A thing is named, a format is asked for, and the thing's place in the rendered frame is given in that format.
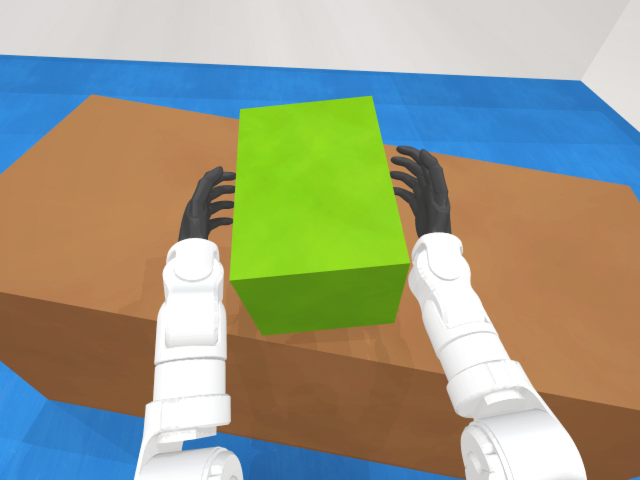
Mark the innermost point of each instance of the robot left forearm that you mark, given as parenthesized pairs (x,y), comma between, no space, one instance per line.
(189,398)

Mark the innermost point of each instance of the robot right forearm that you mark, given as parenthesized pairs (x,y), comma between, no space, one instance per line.
(482,380)

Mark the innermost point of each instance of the pedestal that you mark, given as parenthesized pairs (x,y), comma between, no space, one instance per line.
(89,213)

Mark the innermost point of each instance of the robot right upper arm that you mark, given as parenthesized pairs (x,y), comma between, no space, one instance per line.
(524,445)

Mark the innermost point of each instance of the robot right hand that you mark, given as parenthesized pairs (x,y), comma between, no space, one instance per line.
(429,202)

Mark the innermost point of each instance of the robot left upper arm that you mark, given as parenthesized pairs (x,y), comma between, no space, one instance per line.
(214,463)

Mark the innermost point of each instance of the carton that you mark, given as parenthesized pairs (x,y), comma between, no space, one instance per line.
(317,240)

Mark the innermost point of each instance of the robot left hand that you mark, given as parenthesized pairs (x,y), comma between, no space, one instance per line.
(195,222)

